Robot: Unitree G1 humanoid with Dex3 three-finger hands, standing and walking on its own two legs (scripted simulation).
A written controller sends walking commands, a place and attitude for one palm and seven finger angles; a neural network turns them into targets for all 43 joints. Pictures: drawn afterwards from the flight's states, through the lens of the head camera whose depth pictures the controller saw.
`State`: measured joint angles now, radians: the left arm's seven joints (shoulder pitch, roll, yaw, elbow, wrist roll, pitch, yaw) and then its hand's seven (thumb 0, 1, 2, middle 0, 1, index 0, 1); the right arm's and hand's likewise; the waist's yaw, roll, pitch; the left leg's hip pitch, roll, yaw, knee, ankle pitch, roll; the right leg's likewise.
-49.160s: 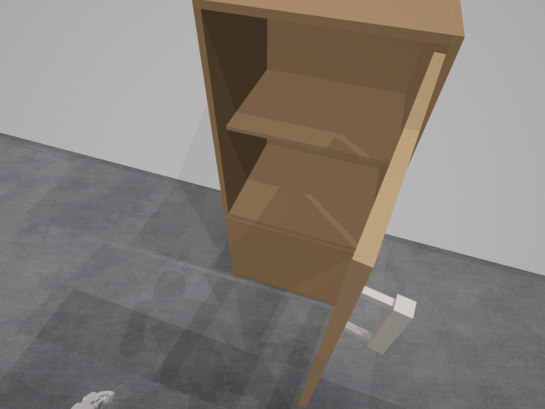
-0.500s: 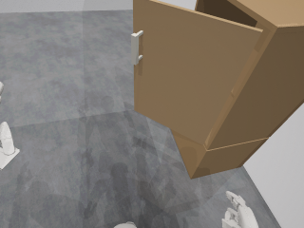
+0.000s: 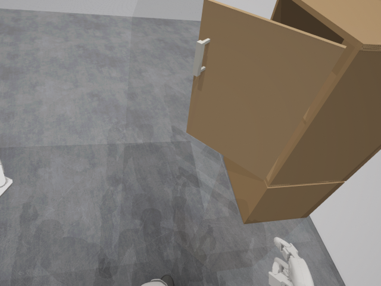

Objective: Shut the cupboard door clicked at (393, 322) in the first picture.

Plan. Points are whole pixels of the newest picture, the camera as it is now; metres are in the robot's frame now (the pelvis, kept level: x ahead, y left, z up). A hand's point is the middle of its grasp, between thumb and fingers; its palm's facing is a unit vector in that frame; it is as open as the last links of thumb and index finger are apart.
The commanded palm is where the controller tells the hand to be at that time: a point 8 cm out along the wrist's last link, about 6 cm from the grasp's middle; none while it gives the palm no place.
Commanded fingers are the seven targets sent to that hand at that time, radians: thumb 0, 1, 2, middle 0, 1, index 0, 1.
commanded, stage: stop stepping back and stand still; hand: left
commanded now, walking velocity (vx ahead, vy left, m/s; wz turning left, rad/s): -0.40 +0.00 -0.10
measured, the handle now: (201, 57) +0.82 +0.05 +0.09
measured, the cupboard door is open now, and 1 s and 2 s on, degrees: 44 44 44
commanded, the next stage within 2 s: let the arm hang, fingers relaxed in 1.66 s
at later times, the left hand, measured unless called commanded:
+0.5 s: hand out of the picture +0.07 +0.26 +0.18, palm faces +0.29 -0.85 -0.43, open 7.4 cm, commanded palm +0.01 +0.31 +0.20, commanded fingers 0.00 0.90 0.90 -0.20 -0.30 -0.20 -0.30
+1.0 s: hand out of the picture +0.02 +0.29 +0.19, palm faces +0.30 -0.78 -0.55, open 7.4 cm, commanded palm -0.02 +0.33 +0.20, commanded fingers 0.00 0.90 0.90 -0.20 -0.30 -0.20 -0.30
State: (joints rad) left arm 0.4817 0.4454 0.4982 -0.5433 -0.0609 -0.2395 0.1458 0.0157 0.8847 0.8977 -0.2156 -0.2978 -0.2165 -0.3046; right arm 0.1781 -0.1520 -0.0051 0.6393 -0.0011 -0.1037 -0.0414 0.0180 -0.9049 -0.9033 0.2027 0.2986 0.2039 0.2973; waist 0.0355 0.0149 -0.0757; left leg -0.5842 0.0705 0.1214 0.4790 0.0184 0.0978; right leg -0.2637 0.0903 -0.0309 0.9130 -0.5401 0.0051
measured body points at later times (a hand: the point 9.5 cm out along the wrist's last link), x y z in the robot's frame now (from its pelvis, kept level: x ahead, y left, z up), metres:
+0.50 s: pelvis -0.16 +0.03 +0.01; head -0.17 +0.06 +0.46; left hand +0.05 +0.31 +0.21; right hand -0.07 -0.25 -0.07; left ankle -0.03 +0.08 -0.67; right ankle -0.19 -0.09 -0.72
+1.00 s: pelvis -0.20 +0.06 +0.00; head -0.21 +0.07 +0.45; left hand +0.00 +0.33 +0.22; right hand -0.09 -0.17 -0.09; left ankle -0.14 +0.18 -0.70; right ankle -0.22 -0.02 -0.72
